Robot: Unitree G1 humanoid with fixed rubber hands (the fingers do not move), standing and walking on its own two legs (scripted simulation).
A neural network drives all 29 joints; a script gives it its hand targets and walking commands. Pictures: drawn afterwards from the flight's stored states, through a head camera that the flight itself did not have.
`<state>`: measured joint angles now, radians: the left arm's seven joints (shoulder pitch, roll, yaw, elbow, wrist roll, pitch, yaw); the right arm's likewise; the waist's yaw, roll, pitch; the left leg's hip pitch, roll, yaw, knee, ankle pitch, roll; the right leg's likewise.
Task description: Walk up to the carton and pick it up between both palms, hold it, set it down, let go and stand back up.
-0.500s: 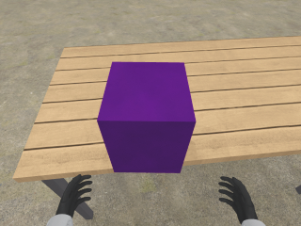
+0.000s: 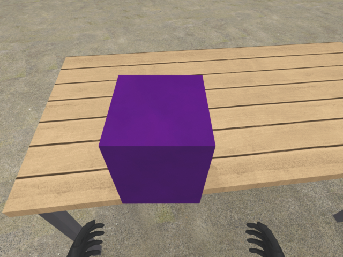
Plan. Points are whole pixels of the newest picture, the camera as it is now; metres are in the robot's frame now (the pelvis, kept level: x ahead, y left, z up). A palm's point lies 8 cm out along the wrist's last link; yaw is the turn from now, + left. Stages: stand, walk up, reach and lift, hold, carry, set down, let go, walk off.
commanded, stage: set down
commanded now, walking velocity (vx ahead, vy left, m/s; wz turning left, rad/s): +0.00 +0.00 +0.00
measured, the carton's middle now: (160, 142) +0.37 +0.06 +0.06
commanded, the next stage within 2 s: let go in 0.12 s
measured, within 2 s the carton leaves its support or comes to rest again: neither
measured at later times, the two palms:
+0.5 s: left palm (90, 247) +0.16 +0.22 -0.09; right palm out of the picture +0.15 -0.23 -0.08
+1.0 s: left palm out of the picture +0.03 +0.25 -0.14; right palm out of the picture -0.01 -0.24 -0.15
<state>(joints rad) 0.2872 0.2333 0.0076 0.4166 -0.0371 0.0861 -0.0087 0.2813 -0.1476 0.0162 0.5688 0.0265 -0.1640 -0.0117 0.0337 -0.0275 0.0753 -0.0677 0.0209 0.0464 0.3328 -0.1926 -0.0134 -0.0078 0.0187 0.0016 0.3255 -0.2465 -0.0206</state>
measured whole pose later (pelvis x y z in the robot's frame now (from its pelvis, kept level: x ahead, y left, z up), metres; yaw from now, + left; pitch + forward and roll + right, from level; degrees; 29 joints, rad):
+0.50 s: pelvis +0.00 +0.00 +0.00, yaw +0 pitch -4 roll +1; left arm 0.18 0.20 0.00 0.52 0.01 0.12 -0.02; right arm 0.16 -0.19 0.01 0.77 0.01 -0.24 0.00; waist 0.01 -0.04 0.09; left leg -0.10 0.02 0.04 0.40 -0.23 -0.02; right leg -0.04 0.02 0.00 0.41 -0.29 -0.02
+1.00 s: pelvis +0.00 +0.01 -0.02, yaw -3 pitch +0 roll +0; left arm 0.38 0.19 0.04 0.84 0.03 -0.02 0.01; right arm 0.33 -0.20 -0.07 0.97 -0.04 0.02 0.00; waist 0.00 0.00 0.00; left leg -0.27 0.04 0.09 0.59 -0.32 0.01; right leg -0.23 0.03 0.05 0.59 -0.36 -0.02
